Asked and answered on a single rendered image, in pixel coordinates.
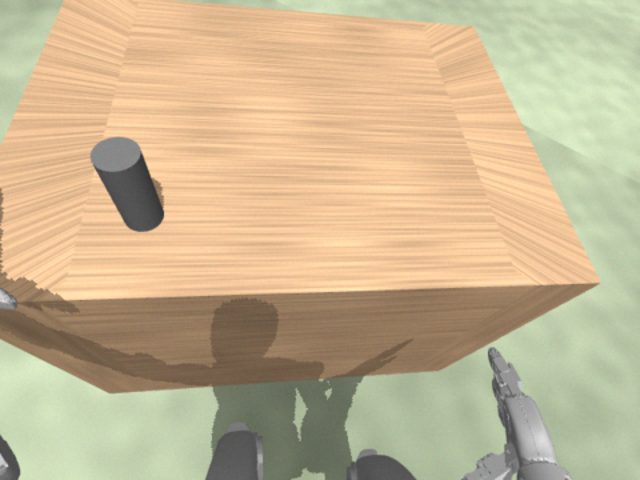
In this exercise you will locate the can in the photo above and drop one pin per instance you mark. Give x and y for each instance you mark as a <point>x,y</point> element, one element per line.
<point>120,164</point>

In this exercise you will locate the left robot hand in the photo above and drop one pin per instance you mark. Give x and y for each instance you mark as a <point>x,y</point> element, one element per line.
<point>7,301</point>

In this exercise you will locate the right robot arm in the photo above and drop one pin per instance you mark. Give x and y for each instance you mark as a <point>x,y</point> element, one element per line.
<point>542,471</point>

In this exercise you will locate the right robot hand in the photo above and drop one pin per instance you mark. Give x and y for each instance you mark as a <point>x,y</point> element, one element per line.
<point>528,439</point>

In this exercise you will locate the left robot arm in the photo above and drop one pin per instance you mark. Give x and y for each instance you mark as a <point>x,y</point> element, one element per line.
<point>9,467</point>

